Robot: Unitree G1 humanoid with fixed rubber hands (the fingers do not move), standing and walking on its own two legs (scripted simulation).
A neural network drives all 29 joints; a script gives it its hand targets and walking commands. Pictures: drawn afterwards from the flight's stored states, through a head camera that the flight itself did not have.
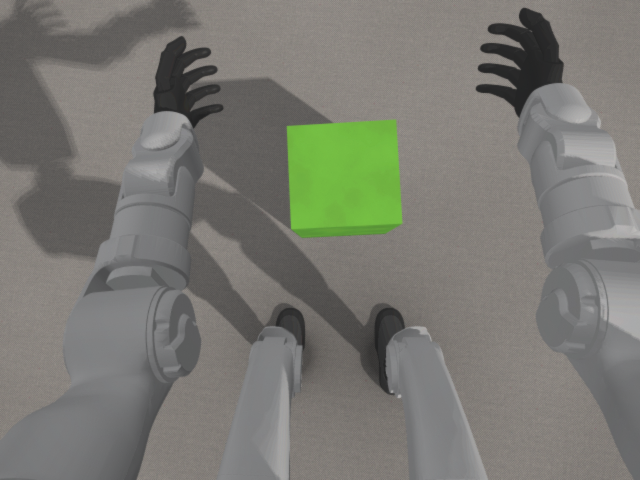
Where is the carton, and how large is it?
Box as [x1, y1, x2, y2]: [287, 120, 401, 237]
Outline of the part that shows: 395,120 287,126 291,229 301,237 385,233 401,223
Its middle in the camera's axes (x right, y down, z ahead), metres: +0.05 -0.12 +0.86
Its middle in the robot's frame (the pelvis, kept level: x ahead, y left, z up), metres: +0.52 +0.00 -0.53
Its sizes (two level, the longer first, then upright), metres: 0.210 0.200 0.250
